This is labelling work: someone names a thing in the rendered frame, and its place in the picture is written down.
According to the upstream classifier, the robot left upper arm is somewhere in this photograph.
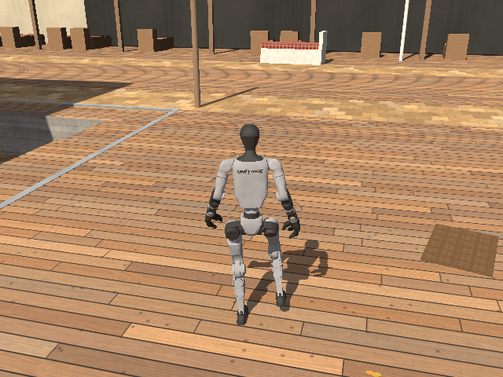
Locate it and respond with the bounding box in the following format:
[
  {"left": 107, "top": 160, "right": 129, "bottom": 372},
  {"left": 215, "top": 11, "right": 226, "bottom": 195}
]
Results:
[{"left": 213, "top": 158, "right": 234, "bottom": 201}]

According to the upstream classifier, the left robot forearm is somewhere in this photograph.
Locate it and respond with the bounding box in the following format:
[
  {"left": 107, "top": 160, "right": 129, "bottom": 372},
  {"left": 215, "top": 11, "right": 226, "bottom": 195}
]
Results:
[{"left": 206, "top": 188, "right": 221, "bottom": 217}]

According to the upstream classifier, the robot torso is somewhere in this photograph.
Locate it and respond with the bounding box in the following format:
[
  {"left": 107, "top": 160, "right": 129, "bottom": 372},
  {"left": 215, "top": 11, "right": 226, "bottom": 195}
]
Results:
[{"left": 233, "top": 155, "right": 269, "bottom": 236}]

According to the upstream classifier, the robot right hand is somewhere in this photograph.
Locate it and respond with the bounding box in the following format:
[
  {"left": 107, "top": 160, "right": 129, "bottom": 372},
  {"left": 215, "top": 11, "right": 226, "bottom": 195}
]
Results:
[{"left": 282, "top": 219, "right": 300, "bottom": 239}]

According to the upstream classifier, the robot left hand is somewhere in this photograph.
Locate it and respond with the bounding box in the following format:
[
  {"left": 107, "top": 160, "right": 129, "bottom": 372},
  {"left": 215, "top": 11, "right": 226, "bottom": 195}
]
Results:
[{"left": 205, "top": 213, "right": 222, "bottom": 229}]

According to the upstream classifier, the robot right thigh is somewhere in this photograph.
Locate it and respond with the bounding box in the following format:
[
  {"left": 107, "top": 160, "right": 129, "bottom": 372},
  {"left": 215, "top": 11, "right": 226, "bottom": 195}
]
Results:
[{"left": 263, "top": 218, "right": 280, "bottom": 258}]

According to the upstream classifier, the robot right upper arm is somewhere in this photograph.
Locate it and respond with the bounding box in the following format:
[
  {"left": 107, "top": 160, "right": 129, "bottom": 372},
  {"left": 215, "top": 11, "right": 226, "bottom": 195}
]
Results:
[{"left": 266, "top": 158, "right": 288, "bottom": 202}]

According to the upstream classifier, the right robot forearm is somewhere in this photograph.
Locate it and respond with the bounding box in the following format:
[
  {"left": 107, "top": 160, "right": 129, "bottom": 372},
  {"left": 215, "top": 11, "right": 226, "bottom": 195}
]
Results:
[{"left": 281, "top": 189, "right": 298, "bottom": 223}]

